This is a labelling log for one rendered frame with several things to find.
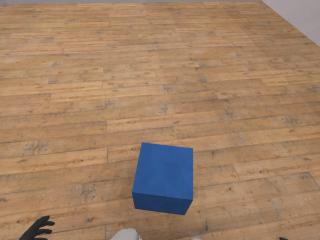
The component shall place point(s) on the left robot hand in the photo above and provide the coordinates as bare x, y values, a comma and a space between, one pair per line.
34, 229

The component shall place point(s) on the left robot thigh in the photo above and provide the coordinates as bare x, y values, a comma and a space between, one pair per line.
126, 234

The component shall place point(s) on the carton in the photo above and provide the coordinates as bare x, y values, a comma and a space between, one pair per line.
164, 179

